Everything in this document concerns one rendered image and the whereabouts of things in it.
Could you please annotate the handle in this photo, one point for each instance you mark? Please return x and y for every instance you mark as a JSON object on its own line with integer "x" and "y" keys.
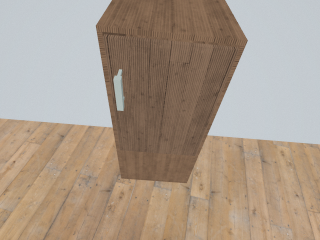
{"x": 118, "y": 88}

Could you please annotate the cupboard door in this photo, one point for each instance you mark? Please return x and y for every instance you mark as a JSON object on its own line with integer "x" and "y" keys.
{"x": 170, "y": 89}

